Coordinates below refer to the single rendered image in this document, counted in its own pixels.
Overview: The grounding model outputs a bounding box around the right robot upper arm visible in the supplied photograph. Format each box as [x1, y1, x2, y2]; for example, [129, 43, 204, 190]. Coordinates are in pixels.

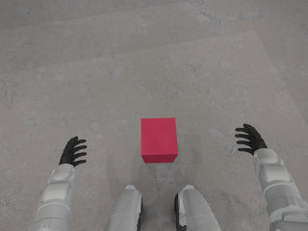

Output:
[269, 219, 308, 231]

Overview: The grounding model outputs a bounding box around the left robot forearm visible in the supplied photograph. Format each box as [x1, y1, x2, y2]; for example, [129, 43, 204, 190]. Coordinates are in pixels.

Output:
[28, 164, 77, 231]

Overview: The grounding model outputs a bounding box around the robot thigh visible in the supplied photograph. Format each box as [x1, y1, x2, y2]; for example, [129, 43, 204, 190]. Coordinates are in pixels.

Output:
[178, 189, 221, 231]
[103, 189, 141, 231]

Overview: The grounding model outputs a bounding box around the robot left thigh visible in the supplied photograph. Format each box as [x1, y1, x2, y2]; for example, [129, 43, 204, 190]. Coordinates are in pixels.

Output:
[103, 189, 141, 231]

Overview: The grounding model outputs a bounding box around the left robot hand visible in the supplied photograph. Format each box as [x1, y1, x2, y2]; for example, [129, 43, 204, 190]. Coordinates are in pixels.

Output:
[59, 136, 87, 167]

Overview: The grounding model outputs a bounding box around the right robot hand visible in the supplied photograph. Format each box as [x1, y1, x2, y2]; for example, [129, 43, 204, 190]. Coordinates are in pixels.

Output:
[235, 123, 267, 156]

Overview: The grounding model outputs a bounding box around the robot right thigh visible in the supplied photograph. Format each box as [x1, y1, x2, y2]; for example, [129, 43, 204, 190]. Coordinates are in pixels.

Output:
[178, 189, 221, 231]

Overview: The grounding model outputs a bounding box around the right robot forearm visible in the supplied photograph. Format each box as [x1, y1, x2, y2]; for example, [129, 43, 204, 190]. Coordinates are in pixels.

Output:
[253, 148, 308, 222]

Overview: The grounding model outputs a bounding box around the carton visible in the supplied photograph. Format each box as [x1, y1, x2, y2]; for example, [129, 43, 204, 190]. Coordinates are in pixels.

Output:
[141, 117, 178, 164]

